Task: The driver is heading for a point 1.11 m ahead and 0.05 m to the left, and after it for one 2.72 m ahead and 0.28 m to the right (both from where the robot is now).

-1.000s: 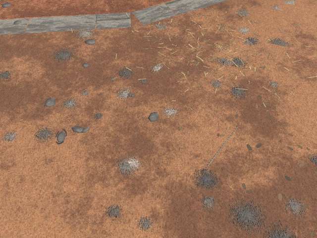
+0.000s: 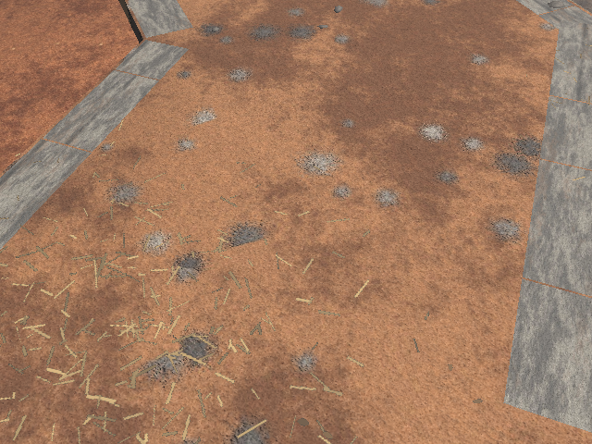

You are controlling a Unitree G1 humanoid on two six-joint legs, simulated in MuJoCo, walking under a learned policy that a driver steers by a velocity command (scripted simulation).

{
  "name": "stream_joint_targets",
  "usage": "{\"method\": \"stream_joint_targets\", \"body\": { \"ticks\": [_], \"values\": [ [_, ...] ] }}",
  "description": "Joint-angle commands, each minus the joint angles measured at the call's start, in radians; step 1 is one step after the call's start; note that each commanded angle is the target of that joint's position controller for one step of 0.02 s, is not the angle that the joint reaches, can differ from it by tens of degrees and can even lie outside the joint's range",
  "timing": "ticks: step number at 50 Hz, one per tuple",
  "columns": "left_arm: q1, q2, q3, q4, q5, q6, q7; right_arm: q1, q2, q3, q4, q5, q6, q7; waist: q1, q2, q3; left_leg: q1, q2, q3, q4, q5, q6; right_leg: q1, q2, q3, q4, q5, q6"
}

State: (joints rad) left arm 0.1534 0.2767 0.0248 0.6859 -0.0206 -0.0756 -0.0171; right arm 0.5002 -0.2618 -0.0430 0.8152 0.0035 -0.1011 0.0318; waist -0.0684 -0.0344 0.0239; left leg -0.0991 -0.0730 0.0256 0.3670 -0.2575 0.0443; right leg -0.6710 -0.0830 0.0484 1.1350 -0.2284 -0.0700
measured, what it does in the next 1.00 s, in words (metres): walks ahead: right foot, then left foot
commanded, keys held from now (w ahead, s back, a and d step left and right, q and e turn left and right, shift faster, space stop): w+shift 1.00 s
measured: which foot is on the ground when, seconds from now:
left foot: down 0.00-0.24, up 0.26-0.72, down 0.74-1.00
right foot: up 0.00-0.24, down 0.26-0.76, up 0.78-1.00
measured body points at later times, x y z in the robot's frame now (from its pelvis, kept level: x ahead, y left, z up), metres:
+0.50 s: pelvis +0.47 -0.05 +0.00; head +0.47 -0.05 +0.45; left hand +0.44 +0.23 -0.13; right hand +0.66 -0.30 -0.08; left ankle +0.57 +0.12 -0.65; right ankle +0.43 -0.13 -0.74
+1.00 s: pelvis +0.95 +0.00 +0.00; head +0.96 -0.01 +0.45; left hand +1.15 +0.25 -0.08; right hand +0.92 -0.26 -0.14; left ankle +0.91 +0.09 -0.74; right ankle +1.08 -0.17 -0.66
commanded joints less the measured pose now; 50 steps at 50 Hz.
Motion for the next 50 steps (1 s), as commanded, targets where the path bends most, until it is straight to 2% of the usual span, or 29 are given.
{"method": "stream_joint_targets", "body": {
  "ticks": [1,5,8,10,11,12,13,14,15,16,17,18,19,22,26,29,32,35,36,37,38,39,40,41,42,43,44,46,50],
  "values": [
    [-0.068,0.033,-0.003,-0.081,0.015,-0.016,-0.004,-0.109,-0.122,-0.019,-0.082,0.006,-0.030,-0.011,0.061,0.068,0.112,-0.073,0.254,-0.247,-0.278,0.095,0.176,-0.129,-0.055,0.020,-0.175,0.194,0.031],
    [-0.248,0.018,-0.012,-0.133,0.007,-0.040,-0.032,0.004,-0.129,-0.012,-0.028,0.025,-0.030,-0.027,-0.002,0.056,0.141,-0.079,0.234,-0.106,-0.371,0.227,0.140,0.064,0.005,-0.054,-0.482,0.454,0.031],
    [-0.318,0.041,0.001,-0.161,-0.004,-0.049,-0.051,0.042,-0.156,-0.012,0.006,0.025,-0.006,-0.031,-0.001,0.083,0.138,0.113,0.268,-0.064,-0.316,0.462,0.118,0.075,0.059,-0.085,-0.615,0.408,0.011],
    [-0.267,0.089,0.024,-0.167,-0.007,-0.044,-0.048,0.048,-0.193,-0.018,0.026,0.006,0.013,-0.036,0.055,0.167,0.048,0.245,0.299,-0.053,-0.157,0.927,0.095,0.155,0.122,-0.125,-0.601,0.267,-0.020],
    [-0.159,0.129,0.043,-0.151,-0.013,-0.033,-0.039,0.044,-0.211,-0.021,0.036,-0.009,0.027,-0.041,0.125,0.218,-0.032,0.280,0.312,-0.047,-0.005,1.146,0.085,0.266,0.145,-0.134,-0.574,0.190,-0.045],
    [0.053,0.165,0.065,-0.099,-0.019,-0.020,-0.024,0.001,-0.225,-0.023,0.035,-0.018,0.044,-0.047,0.246,0.229,-0.139,0.208,0.298,-0.014,0.239,1.248,0.059,0.503,0.147,-0.142,-0.586,0.193,-0.074],
    [0.310,0.211,0.080,-0.027,-0.011,-0.004,-0.007,-0.022,-0.185,-0.008,0.001,-0.033,0.047,-0.057,0.336,0.161,-0.297,-0.089,0.263,-0.031,0.584,0.956,0.045,0.916,-0.006,0.041,-0.488,0.090,-0.105],
    [0.362,0.303,0.097,0.002,0.007,-0.020,-0.020,0.152,0.033,0.050,-0.025,-0.011,0.014,-0.031,0.175,-0.257,-0.498,-0.525,0.044,-0.116,0.995,-0.099,-0.003,1.296,-0.275,0.645,-0.619,-0.390,-0.303],
    [0.413,0.185,0.078,0.031,0.007,-0.022,-0.015,0.047,-0.097,0.026,-0.015,0.036,-0.020,-0.030,0.253,-0.227,-0.517,-0.612,0.048,-0.203,1.072,-0.190,0.035,1.270,-0.248,0.837,-0.831,-0.532,-0.258],
    [0.336,0.142,0.063,0.040,0.015,-0.025,-0.008,-0.125,-0.142,0.008,-0.072,0.072,-0.036,-0.029,0.242,-0.181,-0.277,-0.706,0.098,-0.169,1.087,-0.152,0.049,1.111,-0.224,0.654,-0.846,-0.401,-0.214],
    [0.268,0.130,0.058,0.038,0.025,-0.030,-0.010,-0.217,-0.122,0.020,-0.102,0.059,-0.049,-0.030,0.209,-0.018,-0.170,-0.683,0.136,-0.158,1.030,-0.096,0.055,0.922,-0.188,0.533,-0.865,-0.245,-0.197],
    [0.209,0.105,0.051,0.042,0.039,-0.037,-0.015,-0.250,-0.101,0.018,-0.108,0.037,-0.051,-0.027,0.154,0.038,-0.088,-0.643,0.165,-0.148,0.966,-0.054,0.050,0.751,-0.152,0.436,-0.886,-0.138,-0.194],
    [0.168,0.054,0.035,0.045,0.057,-0.043,-0.019,-0.215,-0.086,0.016,-0.103,0.031,-0.037,-0.020,0.090,0.017,-0.070,-0.575,0.200,-0.159,0.930,-0.016,0.047,0.638,-0.119,0.371,-0.913,-0.115,-0.187],
    [0.127,0.033,0.028,0.068,0.016,-0.049,-0.021,-0.201,-0.045,0.027,-0.094,0.021,0.008,-0.014,0.019,-0.014,0.031,-0.568,0.248,-0.139,0.823,-0.016,0.009,0.447,-0.104,0.270,-1.004,-0.103,-0.198],
    [0.180,0.091,0.037,0.093,0.017,-0.063,0.004,-0.410,-0.062,0.035,-0.159,-0.006,0.001,-0.013,0.065,0.031,0.129,-0.607,0.238,-0.077,0.517,0.322,-0.042,0.362,-0.045,0.091,-1.063,0.103,-0.169],
    [0.291,0.118,0.037,0.128,-0.002,-0.068,0.015,-0.550,-0.045,0.042,-0.196,0.006,-0.021,0.013,0.122,0.054,0.136,-0.421,0.174,-0.016,0.271,0.572,-0.032,0.363,-0.041,0.017,-1.135,0.137,-0.140],
    [0.360,0.138,0.039,0.168,-0.008,-0.037,0.018,-0.635,-0.071,0.031,-0.233,0.021,-0.024,0.029,0.138,0.038,0.152,-0.484,0.131,-0.006,0.125,0.519,-0.013,0.627,-0.090,-0.004,-1.096,0.273,-0.117],
    [0.367,0.191,0.048,0.192,0.031,0.004,0.024,-0.517,-0.147,-0.006,-0.236,0.031,-0.015,0.028,0.036,-0.072,0.013,-0.384,0.034,0.051,0.161,0.286,0.036,0.867,-0.138,-0.011,-0.831,0.941,-0.078],
    [0.344,0.204,0.050,0.199,0.052,0.021,0.026,-0.348,-0.186,-0.028,-0.202,0.042,-0.003,0.016,-0.063,-0.119,-0.092,-0.216,0.018,0.061,0.194,0.230,0.065,0.867,-0.141,-0.025,-0.623,1.135,-0.062],
    [0.293,0.188,0.040,0.179,0.062,0.031,0.034,-0.104,-0.218,-0.042,-0.143,0.039,0.013,-0.001,-0.188,-0.114,-0.220,0.123,0.099,-0.017,0.254,0.191,0.088,0.651,-0.121,-0.042,-0.298,1.035,-0.034],
    [0.494,-0.015,-0.010,0.150,0.040,0.004,0.013,0.002,-0.328,-0.071,-0.110,-0.003,0.001,0.003,-0.052,0.235,-0.455,0.636,0.396,-0.601,0.218,-0.227,0.301,0.153,0.069,-0.003,0.203,0.329,0.024],
    [0.474,0.011,-0.019,0.184,0.005,-0.033,0.002,0.075,-0.243,-0.060,-0.076,0.008,-0.002,0.009,-0.102,0.300,-0.590,0.710,0.431,-0.943,-0.029,-0.519,0.297,0.040,0.145,0.137,0.313,-0.197,0.002],
    [0.286,0.120,0.015,0.126,-0.045,-0.049,0.005,0.008,-0.176,-0.041,-0.062,0.004,-0.002,-0.001,-0.103,0.272,-0.358,0.578,0.399,-0.811,-0.082,-0.466,0.226,-0.073,0.081,0.110,0.345,-0.176,-0.027],
    [0.157,0.121,0.008,0.080,-0.045,-0.062,0.010,-0.070,-0.153,-0.034,-0.066,-0.004,-0.005,-0.001,-0.083,0.133,-0.216,0.389,0.366,-0.657,-0.091,-0.291,0.202,-0.079,0.039,0.094,0.301,-0.136,-0.037],
    [0.076,0.097,0.006,0.062,-0.023,-0.069,0.012,-0.129,-0.134,-0.028,-0.060,-0.019,-0.011,0.005,-0.045,0.031,-0.102,0.197,0.317,-0.532,-0.114,-0.127,0.190,-0.053,0.011,0.073,0.225,-0.105,-0.040],
    [0.114,0.079,0.010,0.062,-0.016,-0.061,0.009,-0.178,-0.099,-0.018,-0.061,-0.038,-0.019,0.008,0.031,0.065,-0.076,0.075,0.289,-0.447,-0.130,-0.075,0.193,0.009,-0.030,0.085,0.176,-0.060,-0.038],
    [0.145,0.060,0.008,0.076,-0.013,-0.045,0.005,-0.208,-0.055,-0.006,-0.058,-0.036,-0.020,0.014,0.067,0.078,-0.059,-0.003,0.265,-0.408,-0.155,-0.064,0.199,0.048,-0.050,0.083,0.151,-0.051,-0.030],
    [0.155,0.026,0.001,0.081,-0.006,-0.017,0.006,-0.226,-0.053,-0.004,-0.044,-0.004,-0.023,0.015,0.109,0.082,0.007,-0.113,0.262,-0.343,-0.218,-0.062,0.208,0.040,-0.085,0.068,0.071,-0.064,-0.004],
    [-0.055,0.041,-0.008,0.009,0.021,-0.021,0.008,-0.166,-0.116,-0.017,-0.018,0.001,-0.033,-0.010,0.068,0.053,0.120,-0.183,0.221,-0.181,-0.294,0.121,0.190,-0.045,-0.092,0.016,-0.224,0.242,0.052]
  ]
}}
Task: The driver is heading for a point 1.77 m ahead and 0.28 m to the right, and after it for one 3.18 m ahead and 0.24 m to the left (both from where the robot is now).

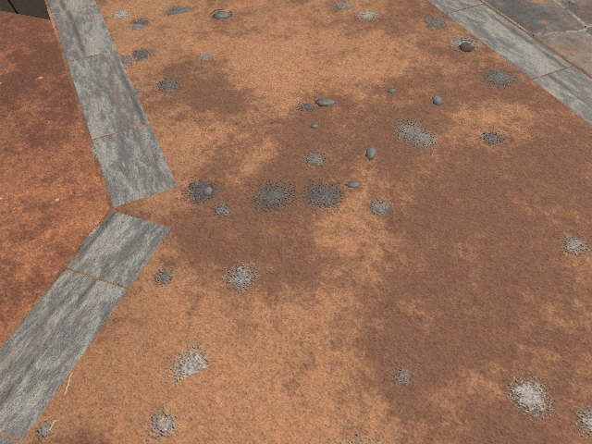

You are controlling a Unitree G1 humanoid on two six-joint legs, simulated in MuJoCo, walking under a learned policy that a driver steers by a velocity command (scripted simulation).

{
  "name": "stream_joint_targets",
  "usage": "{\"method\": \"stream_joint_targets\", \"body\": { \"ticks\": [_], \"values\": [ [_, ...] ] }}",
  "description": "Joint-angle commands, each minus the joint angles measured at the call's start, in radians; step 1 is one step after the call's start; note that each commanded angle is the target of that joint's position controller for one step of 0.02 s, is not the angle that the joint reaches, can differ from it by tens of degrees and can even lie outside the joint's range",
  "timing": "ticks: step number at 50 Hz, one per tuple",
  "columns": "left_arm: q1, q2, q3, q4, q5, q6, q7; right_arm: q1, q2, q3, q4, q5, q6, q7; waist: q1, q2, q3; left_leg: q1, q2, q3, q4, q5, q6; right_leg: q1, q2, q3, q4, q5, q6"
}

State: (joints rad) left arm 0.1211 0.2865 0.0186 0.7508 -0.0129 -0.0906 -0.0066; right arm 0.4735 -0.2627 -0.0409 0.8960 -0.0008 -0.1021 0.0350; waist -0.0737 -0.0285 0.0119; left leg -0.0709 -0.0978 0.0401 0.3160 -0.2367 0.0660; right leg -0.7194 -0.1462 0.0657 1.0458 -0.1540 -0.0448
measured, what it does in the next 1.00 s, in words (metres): walks ahead: right foot, then left foot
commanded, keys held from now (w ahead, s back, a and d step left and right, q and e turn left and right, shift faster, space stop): w+shift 0.64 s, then shift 0.36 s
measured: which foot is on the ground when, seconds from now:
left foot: down 0.00-0.24, up 0.26-0.70, down 0.72-1.00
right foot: up 0.00-0.20, down 0.22-0.74, up 0.76-1.00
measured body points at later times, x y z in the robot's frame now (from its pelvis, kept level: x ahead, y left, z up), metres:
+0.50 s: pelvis +0.48 -0.07 +0.00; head +0.48 -0.07 +0.45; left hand +0.43 +0.19 -0.13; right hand +0.68 -0.32 -0.08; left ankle +0.63 +0.11 -0.66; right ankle +0.43 -0.15 -0.74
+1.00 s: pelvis +0.88 -0.03 +0.00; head +0.92 -0.03 +0.45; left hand +1.04 +0.24 -0.11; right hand +0.93 -0.29 -0.14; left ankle +0.92 +0.06 -0.74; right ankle +0.98 -0.19 -0.69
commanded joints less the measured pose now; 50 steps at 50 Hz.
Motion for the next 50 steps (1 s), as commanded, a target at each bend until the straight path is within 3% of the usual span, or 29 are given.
{"method": "stream_joint_targets", "body": {
  "ticks": [1,4,7,9,10,11,12,13,14,15,16,18,19,21,24,28,32,34,35,36,37,38,39,40,41,42,43,46,50],
  "values": [
    [-0.073,0.026,-0.006,-0.068,0.014,-0.013,-0.011,-0.121,-0.116,-0.018,-0.095,0.009,-0.034,-0.020,0.056,0.040,0.136,-0.230,0.221,-0.140,-0.256,0.137,0.150,0.053,-0.009,-0.035,-0.232,0.272,0.028],
    [-0.187,0.023,-0.009,-0.104,-0.002,-0.029,-0.035,-0.020,-0.146,-0.022,-0.060,0.026,-0.036,-0.030,0.016,0.031,0.148,-0.182,0.242,-0.087,-0.330,0.156,0.131,0.200,0.047,-0.067,-0.444,0.460,0.024],
    [-0.238,0.054,0.003,-0.133,-0.011,-0.033,-0.051,0.024,-0.173,-0.029,-0.035,0.027,-0.004,-0.037,0.024,0.049,0.146,0.084,0.296,-0.068,-0.261,0.350,0.105,0.147,0.091,-0.076,-0.562,0.374,0.006],
    [-0.143,0.112,0.030,-0.126,-0.019,-0.026,-0.050,0.018,-0.215,-0.039,-0.029,0.001,0.023,-0.040,0.099,0.124,0.045,0.236,0.329,-0.062,-0.084,0.810,0.079,0.226,0.156,-0.114,-0.522,0.210,-0.024],
    [-0.002,0.153,0.051,-0.099,-0.029,-0.016,-0.041,0.004,-0.226,-0.041,-0.024,-0.019,0.041,-0.042,0.182,0.172,-0.048,0.266,0.332,-0.049,0.098,1.029,0.066,0.355,0.182,-0.132,-0.484,0.127,-0.052],
    [0.228,0.189,0.072,-0.040,-0.030,-0.001,-0.026,-0.040,-0.216,-0.034,-0.033,-0.029,0.055,-0.048,0.308,0.178,-0.159,0.130,0.301,-0.016,0.394,1.050,0.033,0.629,0.167,-0.129,-0.460,0.090,-0.073],
    [0.381,0.288,0.094,-0.003,0.010,0.002,-0.018,0.094,-0.065,0.003,-0.069,-0.027,0.041,-0.039,0.241,-0.065,-0.361,-0.304,0.189,-0.034,0.843,0.623,-0.001,1.110,-0.078,0.270,-0.414,-0.181,-0.200],
    [0.436,0.269,0.094,0.023,-0.008,-0.007,-0.034,0.176,0.026,0.040,-0.041,0.010,0.004,-0.024,0.201,-0.323,-0.547,-0.519,0.034,-0.158,1.107,-0.190,-0.020,1.281,-0.209,0.773,-0.670,-0.629,-0.295],
    [0.404,0.173,0.071,0.038,-0.006,-0.009,-0.029,0.034,-0.110,0.005,-0.071,0.056,-0.021,-0.026,0.234,-0.246,-0.397,-0.639,0.089,-0.199,1.153,-0.184,0.025,1.201,-0.176,0.795,-0.790,-0.676,-0.226],
    [0.333,0.135,0.060,0.032,0.007,-0.014,-0.027,-0.120,-0.129,0.004,-0.123,0.076,-0.035,-0.028,0.223,-0.134,-0.227,-0.684,0.131,-0.175,1.140,-0.154,0.038,1.041,-0.154,0.615,-0.779,-0.507,-0.199],
    [0.267,0.125,0.057,0.035,0.024,-0.023,-0.032,-0.220,-0.109,0.010,-0.153,0.053,-0.045,-0.031,0.191,0.012,-0.113,-0.663,0.166,-0.160,1.060,-0.102,0.043,0.850,-0.112,0.491,-0.797,-0.317,-0.183],
    [0.173,0.044,0.034,0.037,0.047,-0.036,-0.039,-0.187,-0.085,0.004,-0.147,0.030,-0.024,-0.024,0.082,-0.010,-0.062,-0.557,0.233,-0.171,0.960,-0.030,0.038,0.637,-0.047,0.338,-0.822,-0.203,-0.184],
    [0.158,0.021,0.027,0.042,0.036,-0.037,-0.041,-0.167,-0.066,0.005,-0.138,0.029,-0.008,-0.021,0.056,-0.023,-0.038,-0.544,0.246,-0.164,0.930,-0.025,0.031,0.582,-0.034,0.297,-0.850,-0.196,-0.190],
    [0.160,0.041,0.029,0.059,0.010,-0.040,-0.037,-0.192,-0.047,0.013,-0.145,0.022,0.015,-0.023,0.033,-0.020,0.042,-0.587,0.276,-0.147,0.851,-0.007,0.002,0.488,-0.036,0.244,-0.914,-0.180,-0.202],
    [0.217,0.084,0.038,0.080,0.012,-0.045,-0.016,-0.354,-0.066,0.016,-0.195,0.004,0.012,-0.027,0.073,0.017,0.126,-0.688,0.276,-0.111,0.637,0.218,-0.044,0.469,-0.016,0.140,-0.970,-0.031,-0.195],
    [0.342,0.090,0.029,0.119,-0.004,-0.048,0.004,-0.538,-0.038,0.027,-0.246,0.013,-0.018,0.005,0.142,0.035,0.146,-0.506,0.199,-0.019,0.323,0.542,-0.045,0.462,0.024,0.000,-1.038,0.094,-0.155],
    [0.406,0.125,0.035,0.157,-0.008,-0.014,0.012,-0.630,-0.064,0.017,-0.301,0.029,-0.027,0.032,0.139,0.004,0.155,-0.552,0.139,-0.006,0.148,0.466,-0.017,0.767,-0.043,-0.029,-0.973,0.350,-0.129],
    [0.420,0.162,0.046,0.167,0.018,0.014,0.020,-0.545,-0.110,-0.006,-0.294,0.018,-0.026,0.033,0.081,-0.058,0.060,-0.460,0.048,0.048,0.156,0.351,0.007,0.916,-0.053,-0.029,-0.780,0.839,-0.091],
    [0.411,0.177,0.049,0.171,0.038,0.030,0.022,-0.400,-0.150,-0.025,-0.261,0.021,-0.022,0.025,0.003,-0.103,-0.038,-0.321,0.021,0.053,0.182,0.316,0.031,0.947,-0.050,-0.030,-0.591,1.040,-0.069],
    [0.351,0.184,0.049,0.160,0.042,0.045,0.025,-0.193,-0.174,-0.036,-0.205,0.016,-0.014,0.013,-0.117,-0.122,-0.140,-0.082,0.073,0.019,0.154,0.429,0.056,0.850,-0.024,-0.060,-0.318,1.065,-0.021],
    [0.374,0.093,0.028,0.116,0.066,0.041,0.030,-0.037,-0.261,-0.042,-0.160,-0.015,-0.003,-0.003,-0.100,0.056,-0.341,0.314,0.304,-0.236,0.326,0.707,0.079,0.565,0.062,-0.049,0.025,0.550,0.002],
    [0.611,-0.074,-0.021,0.169,0.017,0.018,0.003,-0.012,-0.261,-0.046,-0.136,-0.030,-0.020,0.019,0.003,0.437,-0.597,0.715,0.578,-0.780,0.226,0.757,0.368,0.196,0.299,0.074,0.507,-0.428,0.071],
    [0.543,0.074,0.010,0.192,-0.001,0.003,0.001,-0.037,-0.179,-0.039,-0.143,-0.024,-0.007,0.020,-0.056,0.201,-0.633,0.634,0.486,-0.739,0.161,0.636,0.309,0.175,0.235,0.184,0.537,-0.394,0.048],
    [0.339,0.125,0.026,0.118,-0.030,-0.003,0.005,-0.136,-0.135,-0.025,-0.150,-0.017,-0.002,0.012,-0.047,0.157,-0.416,0.454,0.443,-0.511,0.152,0.702,0.254,0.128,0.169,0.128,0.464,-0.379,0.042],
    [0.229,0.118,0.022,0.079,-0.022,-0.007,0.015,-0.220,-0.126,-0.019,-0.141,-0.011,-0.005,0.008,-0.004,0.025,-0.239,0.218,0.397,-0.395,0.101,0.778,0.220,0.126,0.125,0.070,0.360,-0.350,0.044],
    [0.175,0.118,0.033,0.071,-0.005,0.000,0.021,-0.252,-0.098,-0.010,-0.136,-0.015,-0.014,0.002,0.018,0.013,-0.146,0.059,0.367,-0.325,0.064,0.842,0.207,0.144,0.100,0.046,0.285,-0.325,0.048],
    [0.206,0.092,0.032,0.072,0.000,0.012,0.019,-0.257,-0.090,-0.005,-0.121,-0.032,-0.019,0.001,0.064,0.033,-0.118,-0.049,0.352,-0.282,0.028,0.899,0.206,0.220,0.082,0.046,0.250,-0.310,0.050],
    [0.252,0.014,0.017,0.082,0.009,0.042,0.027,-0.309,-0.092,-0.003,-0.089,-0.029,-0.029,0.007,0.133,0.054,-0.105,-0.211,0.334,-0.183,-0.042,0.926,0.223,0.323,0.046,0.030,0.014,-0.252,0.069],
    [0.146,0.028,0.014,0.072,0.017,0.049,0.023,-0.312,-0.143,-0.019,-0.060,-0.014,0.000,-0.015,0.103,0.100,-0.137,-0.232,0.267,-0.062,-0.056,0.818,0.170,0.416,0.081,-0.024,-0.299,0.083,0.081]
  ]
}}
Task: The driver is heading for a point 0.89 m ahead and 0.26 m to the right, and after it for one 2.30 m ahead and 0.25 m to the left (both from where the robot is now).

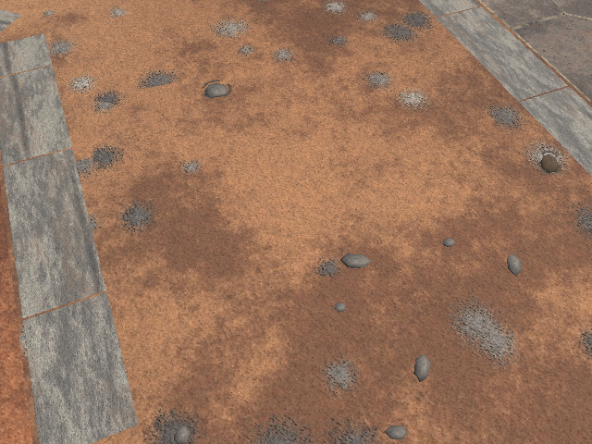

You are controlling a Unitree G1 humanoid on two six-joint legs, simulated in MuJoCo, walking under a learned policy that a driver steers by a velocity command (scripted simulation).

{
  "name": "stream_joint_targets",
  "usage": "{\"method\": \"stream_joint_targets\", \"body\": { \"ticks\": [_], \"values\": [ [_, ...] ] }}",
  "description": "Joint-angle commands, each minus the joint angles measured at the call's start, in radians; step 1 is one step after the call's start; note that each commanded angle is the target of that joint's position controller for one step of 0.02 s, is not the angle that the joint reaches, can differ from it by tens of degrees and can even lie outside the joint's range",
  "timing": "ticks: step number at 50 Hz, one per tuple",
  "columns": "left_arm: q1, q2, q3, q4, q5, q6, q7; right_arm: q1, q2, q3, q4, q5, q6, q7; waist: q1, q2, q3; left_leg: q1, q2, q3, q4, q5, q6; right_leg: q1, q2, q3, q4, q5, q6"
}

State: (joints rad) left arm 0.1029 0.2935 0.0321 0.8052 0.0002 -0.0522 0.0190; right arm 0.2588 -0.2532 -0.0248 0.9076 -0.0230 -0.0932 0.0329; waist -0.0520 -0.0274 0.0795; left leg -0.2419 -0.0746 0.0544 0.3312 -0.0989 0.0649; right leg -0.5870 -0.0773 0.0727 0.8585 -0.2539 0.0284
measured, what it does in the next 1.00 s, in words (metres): walks ahead, turning right: right foot, then right foot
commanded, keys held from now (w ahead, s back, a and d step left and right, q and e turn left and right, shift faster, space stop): shift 0.36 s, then w+shift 0.22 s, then w+e+shift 0.42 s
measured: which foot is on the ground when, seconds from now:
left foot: down 0.00-0.92, up 0.94-1.00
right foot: up 0.00-0.12, down 0.14-0.54, up 0.56-0.90, down 0.92-1.00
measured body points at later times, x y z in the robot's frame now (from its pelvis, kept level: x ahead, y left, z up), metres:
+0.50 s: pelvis +0.13 -0.04 -0.01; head +0.14 -0.05 +0.44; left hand +0.24 +0.21 -0.14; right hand +0.17 -0.31 -0.16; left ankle +0.05 +0.08 -0.74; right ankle +0.17 -0.15 -0.74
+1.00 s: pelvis +0.40 -0.14 -0.04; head +0.43 -0.14 +0.41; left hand +0.64 +0.06 -0.14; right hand +0.34 -0.39 -0.18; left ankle +0.20 +0.09 -0.60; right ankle +0.47 -0.22 -0.74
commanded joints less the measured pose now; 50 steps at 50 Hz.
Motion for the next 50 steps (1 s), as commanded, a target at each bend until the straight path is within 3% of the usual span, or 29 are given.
{"method": "stream_joint_targets", "body": {
  "ticks": [1,5,7,8,9,10,13,18,19,20,22,24,26,27,28,29,30,33,35,37,40,42,44,45,46,47,48,49,50],
  "values": [
    [0.136,0.034,0.004,0.016,0.003,0.011,-0.005,-0.083,-0.155,-0.035,-0.059,0.011,-0.003,-0.015,0.069,0.094,-0.203,-0.050,0.246,-0.080,-0.073,0.607,0.163,0.292,0.018,-0.027,-0.148,0.234,0.006],
    [0.057,0.071,0.019,0.005,0.014,0.012,-0.009,-0.081,-0.149,-0.029,-0.021,0.020,0.022,-0.023,0.063,0.096,-0.153,-0.031,0.257,-0.115,-0.021,0.311,0.125,0.320,0.029,-0.020,-0.303,0.263,-0.025],
    [0.073,0.096,0.032,0.018,0.029,0.009,-0.005,-0.051,-0.107,-0.015,0.000,0.025,0.029,-0.027,0.072,0.067,-0.141,-0.039,0.195,-0.113,0.074,0.125,0.057,0.403,0.015,-0.004,-0.432,0.400,-0.059],
    [0.062,0.149,0.040,0.009,0.035,0.008,0.002,0.022,-0.081,-0.008,0.010,0.004,0.025,-0.028,0.023,-0.030,-0.161,-0.067,0.122,-0.076,0.156,-0.036,0.004,0.471,-0.087,0.087,-0.425,0.694,-0.097],
    [0.032,0.131,0.031,0.009,0.035,0.018,0.007,0.145,-0.035,0.003,0.041,0.001,0.027,-0.033,-0.040,-0.156,-0.214,-0.103,0.074,-0.045,0.195,-0.261,-0.044,0.520,-0.169,0.168,-0.414,0.707,-0.198],
    [0.028,0.062,0.018,0.013,0.027,0.024,0.001,0.109,-0.054,0.004,0.042,0.004,0.042,-0.045,-0.006,-0.146,-0.224,-0.074,0.084,-0.051,0.199,-0.272,-0.063,0.482,-0.163,0.199,-0.436,0.530,-0.223],
    [-0.027,0.060,0.015,0.017,0.014,0.029,-0.015,0.029,-0.105,-0.009,0.044,0.006,0.092,-0.063,0.005,-0.078,-0.158,-0.026,0.098,-0.058,0.135,-0.193,-0.068,0.364,-0.073,0.146,-0.463,0.223,-0.151],
    [-0.011,0.061,0.021,0.061,0.003,0.015,-0.009,0.013,-0.105,-0.011,0.079,0.012,0.101,-0.068,0.023,-0.027,-0.186,0.028,0.112,-0.066,0.106,-0.102,-0.071,0.418,-0.028,0.078,-0.402,0.426,-0.128],
    [0.019,0.050,0.021,0.083,-0.001,0.018,-0.007,0.037,-0.089,-0.009,0.097,0.015,0.100,-0.065,0.024,-0.023,-0.225,0.035,0.102,-0.048,0.095,-0.188,-0.066,0.448,-0.011,0.067,-0.411,0.252,-0.129],
    [0.041,0.082,0.036,0.092,-0.016,0.027,-0.003,0.027,-0.096,-0.013,0.100,0.024,0.099,-0.062,0.042,-0.019,-0.197,-0.012,0.082,-0.023,0.124,-0.308,-0.051,0.443,0.001,0.072,-0.432,-0.050,-0.138],
    [0.089,0.128,0.056,0.103,-0.022,0.031,0.000,-0.005,-0.088,-0.015,0.083,0.030,0.086,-0.057,0.064,-0.062,-0.097,-0.125,0.084,-0.020,0.195,-0.460,-0.012,0.381,-0.073,0.223,-0.561,-0.530,-0.181],
    [0.077,0.122,0.063,0.091,-0.024,0.011,-0.001,0.016,-0.065,-0.012,0.088,0.038,0.053,-0.052,0.039,-0.117,-0.054,-0.094,0.097,-0.034,0.213,-0.364,0.040,0.323,-0.150,0.381,-0.672,-0.580,-0.223],
    [-0.073,0.085,0.059,0.028,-0.026,-0.003,-0.008,0.134,-0.076,-0.018,0.139,0.029,0.027,-0.050,-0.044,-0.071,-0.045,0.107,0.147,-0.086,0.061,-0.332,0.112,0.149,-0.080,0.262,-0.618,-0.425,-0.159],
    [-0.210,0.034,0.046,-0.029,-0.034,-0.012,-0.016,0.240,-0.118,-0.031,0.178,0.028,0.015,-0.055,-0.107,0.029,-0.011,0.247,0.236,-0.188,-0.075,-0.407,0.152,-0.028,0.022,0.073,-0.464,-0.259,-0.081],
    [-0.279,-0.031,0.029,-0.067,-0.043,-0.033,-0.024,0.317,-0.190,-0.055,0.208,0.035,0.008,-0.058,-0.127,0.225,0.015,0.410,0.377,-0.424,-0.212,-0.515,0.190,-0.230,0.127,-0.115,-0.193,-0.072,-0.021],
    [-0.251,0.014,0.038,-0.053,-0.043,-0.053,-0.029,0.281,-0.169,-0.055,0.194,0.035,0.002,-0.058,-0.107,0.238,0.058,0.459,0.454,-0.521,-0.190,-0.412,0.187,-0.360,0.075,-0.090,-0.073,-0.108,-0.041],
    [-0.194,0.024,0.043,-0.035,-0.048,-0.063,-0.038,0.278,-0.127,-0.049,0.183,0.030,-0.005,-0.060,-0.078,0.188,0.038,0.553,0.456,-0.483,-0.161,-0.342,0.166,-0.469,0.045,-0.053,0.042,-0.114,-0.056],
    [-0.173,-0.021,0.028,-0.037,-0.063,-0.065,-0.055,0.314,-0.084,-0.040,0.174,0.016,-0.005,-0.052,-0.069,0.127,0.028,0.630,0.440,-0.324,-0.150,-0.228,0.100,-0.614,0.013,0.022,0.199,-0.066,-0.095],
    [-0.178,-0.033,0.022,-0.059,-0.055,-0.050,-0.070,0.254,-0.067,-0.030,0.145,0.007,-0.002,-0.050,-0.036,0.129,0.035,0.491,0.401,-0.181,-0.194,-0.124,0.062,-0.506,-0.002,-0.006,0.152,0.041,-0.089],
    [-0.224,-0.043,0.011,-0.094,-0.038,-0.032,-0.089,0.182,-0.085,-0.028,0.113,0.007,-0.009,-0.050,-0.020,0.147,0.065,0.269,0.352,-0.034,-0.265,-0.055,0.037,-0.295,-0.004,-0.095,0.064,0.172,-0.079],
    [-0.247,-0.044,0.002,-0.131,-0.036,-0.016,-0.100,0.187,-0.141,-0.038,0.103,0.015,-0.017,-0.050,-0.004,0.144,0.100,0.183,0.348,0.099,-0.307,0.132,0.023,-0.093,0.004,-0.157,-0.032,0.225,-0.126],
    [-0.247,-0.004,0.019,-0.150,-0.030,-0.014,-0.101,0.226,-0.166,-0.044,0.099,0.014,-0.009,-0.051,0.022,0.169,0.060,0.290,0.346,0.158,-0.169,0.663,0.003,-0.015,0.087,-0.245,-0.056,0.147,-0.175],
    [-0.101,0.058,0.051,-0.143,-0.043,-0.005,-0.101,0.238,-0.206,-0.054,0.088,0.008,0.012,-0.061,0.132,0.253,-0.047,0.328,0.383,0.177,0.126,1.166,-0.007,0.179,0.166,-0.302,-0.017,0.041,-0.216],
    [0.110,0.128,0.089,-0.093,-0.048,0.005,-0.095,0.211,-0.230,-0.060,0.073,0.012,0.017,-0.064,0.242,0.257,-0.151,0.232,0.376,0.173,0.359,1.245,-0.021,0.461,0.197,-0.287,-0.071,0.074,-0.250],
    [0.311,0.205,0.132,-0.028,-0.052,0.020,-0.076,0.189,-0.234,-0.061,0.044,0.019,0.007,-0.070,0.328,0.191,-0.220,-0.042,0.324,0.143,0.666,0.947,-0.061,0.824,0.153,-0.116,-0.156,0.075,-0.279],
    [0.294,0.303,0.141,-0.025,-0.047,0.017,-0.065,0.261,-0.027,-0.006,-0.039,0.009,-0.034,-0.052,0.162,-0.230,-0.316,-0.464,0.082,0.049,1.132,-0.233,-0.118,1.099,-0.149,0.581,-0.396,-0.360,-0.473],
    [0.350,0.213,0.115,-0.026,-0.029,0.006,-0.059,0.132,-0.100,-0.018,-0.081,0.042,-0.095,-0.043,0.214,-0.140,-0.446,-0.555,0.071,-0.208,1.231,-0.304,-0.058,1.120,-0.194,0.870,-0.600,-0.589,-0.454],
    [0.354,0.154,0.099,-0.001,-0.010,-0.015,-0.060,-0.009,-0.162,-0.041,-0.137,0.081,-0.115,-0.047,0.217,-0.093,-0.267,-0.632,0.107,-0.202,1.213,-0.252,-0.020,0.999,-0.176,0.781,-0.643,-0.445,-0.383],
    [0.312,0.140,0.089,-0.002,-0.009,-0.035,-0.066,-0.057,-0.132,-0.034,-0.163,0.072,-0.123,-0.056,0.162,0.019,-0.171,-0.597,0.137,-0.197,1.153,-0.225,-0.009,0.824,-0.143,0.669,-0.635,-0.275,-0.364]
  ]
}}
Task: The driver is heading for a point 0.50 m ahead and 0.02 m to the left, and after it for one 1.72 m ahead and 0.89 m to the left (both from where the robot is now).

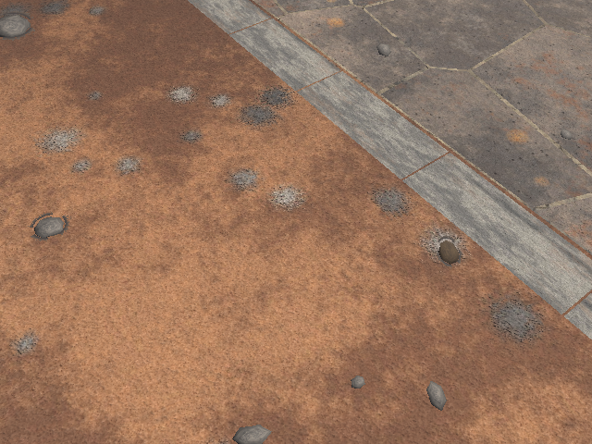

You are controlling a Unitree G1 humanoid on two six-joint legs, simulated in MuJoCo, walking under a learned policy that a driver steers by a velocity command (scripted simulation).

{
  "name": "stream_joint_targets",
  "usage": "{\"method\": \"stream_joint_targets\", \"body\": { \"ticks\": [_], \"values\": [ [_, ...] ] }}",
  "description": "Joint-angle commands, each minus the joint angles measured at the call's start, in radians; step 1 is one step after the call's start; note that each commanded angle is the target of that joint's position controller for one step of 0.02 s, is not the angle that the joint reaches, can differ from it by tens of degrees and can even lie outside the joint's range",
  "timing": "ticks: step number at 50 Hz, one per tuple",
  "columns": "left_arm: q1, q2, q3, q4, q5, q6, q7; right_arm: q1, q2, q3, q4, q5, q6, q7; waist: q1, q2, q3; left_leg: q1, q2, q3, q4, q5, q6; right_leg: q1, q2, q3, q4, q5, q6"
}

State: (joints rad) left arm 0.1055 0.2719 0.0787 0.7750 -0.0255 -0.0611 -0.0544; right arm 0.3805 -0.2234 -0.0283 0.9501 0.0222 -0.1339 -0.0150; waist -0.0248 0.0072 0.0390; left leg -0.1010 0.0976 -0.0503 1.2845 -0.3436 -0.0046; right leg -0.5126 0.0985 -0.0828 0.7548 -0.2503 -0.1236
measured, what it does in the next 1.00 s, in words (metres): walks ahead: left foot, then right foot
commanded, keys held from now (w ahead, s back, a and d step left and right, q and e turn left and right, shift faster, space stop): w+e+shift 0.26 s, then w+q+shift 0.74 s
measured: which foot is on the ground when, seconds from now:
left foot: up 0.00-0.36, down 0.38-0.82, up 0.84-1.00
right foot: down 0.00-0.40, up 0.42-0.78, down 0.80-1.00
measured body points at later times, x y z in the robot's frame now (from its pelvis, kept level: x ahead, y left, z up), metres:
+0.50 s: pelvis +0.44 -0.01 +0.03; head +0.45 -0.02 +0.48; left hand +0.60 +0.23 -0.09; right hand +0.47 -0.30 -0.08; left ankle +0.53 +0.07 -0.70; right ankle +0.26 -0.08 -0.59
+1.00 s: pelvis +0.85 -0.13 +0.03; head +0.85 -0.12 +0.48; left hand +0.88 +0.18 -0.08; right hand +1.03 -0.39 -0.05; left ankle +0.84 -0.02 -0.60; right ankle +0.83 -0.27 -0.70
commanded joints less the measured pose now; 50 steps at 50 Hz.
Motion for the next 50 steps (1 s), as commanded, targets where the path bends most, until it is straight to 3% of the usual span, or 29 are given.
{"method": "stream_joint_targets", "body": {
  "ticks": [1,2,4,6,8,11,13,16,17,18,19,20,21,22,23,24,25,28,32,36,38,40,41,42,43,45,46,47,50],
  "values": [
    [0.228,0.115,0.026,0.017,0.020,-0.035,0.003,-0.180,-0.138,-0.033,-0.197,0.001,-0.079,-0.011,0.070,0.047,-0.081,-0.663,-0.001,-0.096,0.124,0.042,0.063,0.575,-0.271,0.699,-0.523,-0.155,-0.197],
    [0.164,0.089,0.016,-0.005,0.031,-0.038,0.004,-0.121,-0.120,-0.035,-0.195,-0.007,-0.063,-0.004,0.001,0.008,-0.062,-0.570,0.022,-0.109,0.068,0.055,0.059,0.431,-0.217,0.595,-0.511,-0.079,-0.195],
    [0.121,0.065,0.004,-0.020,0.013,-0.031,0.018,-0.093,-0.115,-0.043,-0.203,-0.018,-0.029,0.005,-0.048,-0.039,-0.011,-0.531,0.035,-0.083,-0.026,0.034,0.028,0.274,-0.177,0.530,-0.569,-0.115,-0.197],
    [0.145,0.070,0.000,-0.028,-0.003,-0.033,0.042,-0.198,-0.124,-0.043,-0.251,-0.040,-0.017,0.002,-0.032,-0.030,0.067,-0.503,0.029,-0.031,-0.199,0.111,-0.020,0.118,-0.140,0.461,-0.610,-0.082,-0.192],
    [0.184,0.098,0.006,-0.035,0.005,-0.037,0.066,-0.352,-0.107,-0.037,-0.305,-0.050,-0.022,0.000,0.014,-0.040,0.105,-0.443,-0.020,0.008,-0.423,0.311,-0.056,0.020,-0.096,0.419,-0.606,0.015,-0.172],
    [0.267,0.128,0.022,-0.028,-0.004,-0.036,0.071,-0.488,-0.076,-0.029,-0.372,-0.027,-0.027,0.014,0.081,-0.048,0.080,-0.295,-0.091,0.019,-0.680,0.507,-0.068,0.007,-0.086,0.422,-0.583,0.026,-0.119],
    [0.297,0.122,0.027,-0.021,-0.023,-0.035,0.075,-0.519,-0.114,-0.045,-0.404,-0.001,-0.026,0.017,0.091,-0.071,0.057,-0.273,-0.098,-0.036,-0.772,0.521,-0.070,0.116,-0.112,0.487,-0.534,-0.010,-0.097],
    [0.349,0.102,0.028,0.015,-0.009,-0.018,0.088,-0.483,-0.153,-0.058,-0.402,0.008,-0.032,0.030,0.086,-0.115,0.034,-0.361,-0.072,-0.007,-0.822,0.480,-0.023,0.426,-0.204,0.462,-0.432,0.279,-0.087],
    [0.354,0.118,0.034,0.015,0.006,-0.009,0.083,-0.416,-0.185,-0.073,-0.392,0.005,-0.033,0.030,0.055,-0.136,-0.022,-0.309,-0.105,0.040,-0.807,0.397,0.011,0.515,-0.210,0.437,-0.341,0.583,-0.074],
    [0.328,0.140,0.035,0.007,0.032,-0.002,0.070,-0.269,-0.230,-0.095,-0.366,0.014,-0.027,0.022,-0.029,-0.169,-0.125,-0.152,-0.127,0.079,-0.775,0.325,0.061,0.540,-0.201,0.401,-0.159,0.867,-0.054],
    [0.251,0.125,0.020,-0.026,0.054,-0.002,0.060,-0.020,-0.245,-0.096,-0.321,0.008,-0.014,0.016,-0.157,-0.173,-0.277,0.167,-0.050,0.007,-0.679,0.229,0.119,0.380,-0.179,0.364,0.140,0.875,-0.033],
    [0.450,0.002,-0.011,-0.028,0.014,-0.018,0.050,0.118,-0.330,-0.114,-0.274,-0.027,-0.013,0.025,-0.069,0.248,-0.481,0.566,0.189,-0.551,-0.783,-0.134,0.342,0.012,-0.023,0.285,0.601,0.364,0.053],
    [0.450,0.013,-0.034,-0.007,-0.013,-0.033,0.046,0.164,-0.253,-0.099,-0.229,-0.013,-0.017,0.048,-0.081,0.447,-0.456,0.616,0.237,-0.916,-1.008,-0.408,0.365,-0.188,0.007,0.269,0.693,-0.191,0.057],
    [0.286,0.083,-0.025,-0.046,-0.019,-0.047,0.044,0.089,-0.157,-0.075,-0.238,-0.005,-0.005,0.041,-0.098,0.311,-0.250,0.507,0.200,-0.823,-1.013,-0.422,0.311,-0.305,-0.073,0.261,0.713,-0.158,0.024],
    [0.142,0.092,-0.034,-0.082,0.001,-0.066,0.039,0.058,-0.144,-0.069,-0.244,-0.019,0.007,0.041,-0.105,0.097,-0.158,0.359,0.154,-0.689,-1.012,-0.261,0.285,-0.294,-0.095,0.241,0.662,-0.120,0.010],
    [0.048,0.077,-0.036,-0.112,0.026,-0.086,0.037,0.037,-0.153,-0.068,-0.242,-0.027,0.012,0.048,-0.080,-0.013,-0.070,0.213,0.106,-0.605,-1.034,-0.106,0.277,-0.265,-0.105,0.226,0.562,-0.108,0.007],
    [0.042,0.067,-0.033,-0.123,0.034,-0.094,0.033,0.017,-0.141,-0.061,-0.242,-0.034,0.011,0.049,-0.031,-0.010,-0.051,0.131,0.071,-0.549,-1.055,-0.029,0.277,-0.218,-0.131,0.235,0.470,-0.085,0.013],
    [0.059,0.050,-0.039,-0.126,0.038,-0.094,0.037,0.002,-0.118,-0.049,-0.230,-0.002,0.017,0.043,0.037,0.032,-0.002,-0.018,0.032,-0.475,-1.099,0.050,0.293,-0.144,-0.153,0.215,0.248,-0.096,0.068],
    [-0.140,0.028,-0.059,-0.196,0.037,-0.107,0.026,0.010,-0.183,-0.072,-0.238,0.012,0.023,0.008,0.004,0.044,0.078,-0.302,-0.012,-0.363,-1.154,0.087,0.250,0.078,-0.114,0.165,-0.085,0.242,0.130],
    [-0.198,0.083,-0.029,-0.219,0.009,-0.099,0.033,0.084,-0.173,-0.075,-0.226,0.034,0.036,0.001,-0.018,0.074,0.061,-0.280,-0.005,-0.384,-1.110,0.056,0.189,0.265,-0.090,0.196,-0.220,0.357,0.166],
    [-0.168,0.118,-0.005,-0.216,-0.001,-0.100,0.045,0.114,-0.163,-0.076,-0.215,0.033,0.051,0.001,0.007,0.085,0.030,-0.176,-0.003,-0.392,-0.990,0.189,0.158,0.302,-0.080,0.186,-0.255,0.231,0.149],
    [0.101,0.180,0.033,-0.180,-0.004,-0.100,0.061,0.071,-0.157,-0.070,-0.241,0.005,0.062,0.010,0.164,0.078,-0.167,-0.238,-0.068,-0.316,-0.594,0.402,0.098,0.628,-0.159,0.215,-0.217,0.118,0.090],
    [0.342,0.251,0.049,-0.144,-0.003,-0.084,0.073,0.089,-0.062,-0.040,-0.272,-0.035,0.059,0.009,0.222,-0.097,-0.372,-0.414,-0.132,-0.228,-0.245,0.110,0.080,0.940,-0.347,0.441,-0.190,-0.090,0.045],
    [0.356,0.314,0.055,-0.110,0.019,-0.076,0.048,0.224,0.003,-0.007,-0.321,0.052,0.043,0.005,0.114,-0.563,-0.491,-0.703,-0.150,-0.141,0.076,-0.195,0.057,1.086,-0.579,1.052,-0.429,-0.477,-0.118],
    [0.287,0.190,0.034,-0.134,0.021,-0.067,0.047,0.149,-0.081,-0.020,-0.283,0.071,0.051,-0.010,0.148,-0.361,-0.310,-0.818,-0.071,-0.119,0.174,-0.118,0.054,0.960,-0.519,1.013,-0.489,-0.602,-0.091],
    [0.229,0.117,0.015,-0.101,0.031,-0.052,0.055,-0.039,-0.117,-0.030,-0.305,0.023,0.064,-0.004,0.139,-0.068,-0.088,-0.805,-0.001,-0.058,0.149,-0.002,0.054,0.703,-0.449,0.642,-0.475,-0.213,-0.043],
    [0.193,0.090,0.009,-0.084,0.046,-0.049,0.055,-0.085,-0.105,-0.035,-0.323,0.006,0.069,0.006,0.110,-0.054,-0.035,-0.768,0.029,-0.061,0.092,0.025,0.058,0.594,-0.409,0.532,-0.489,-0.095,-0.042],
    [0.164,0.068,0.003,-0.066,0.055,-0.050,0.055,-0.095,-0.083,-0.035,-0.338,0.015,0.082,0.018,0.075,-0.086,-0.001,-0.732,0.061,-0.067,0.064,0.026,0.060,0.516,-0.388,0.440,-0.505,-0.025,-0.034],
    [0.121,0.057,0.004,-0.037,0.027,-0.057,0.049,-0.142,-0.048,-0.024,-0.387,0.024,0.113,0.035,0.030,-0.083,0.036,-0.764,0.101,-0.054,0.014,0.055,0.058,0.441,-0.388,0.261,-0.560,0.132,-0.026]
  ]
}}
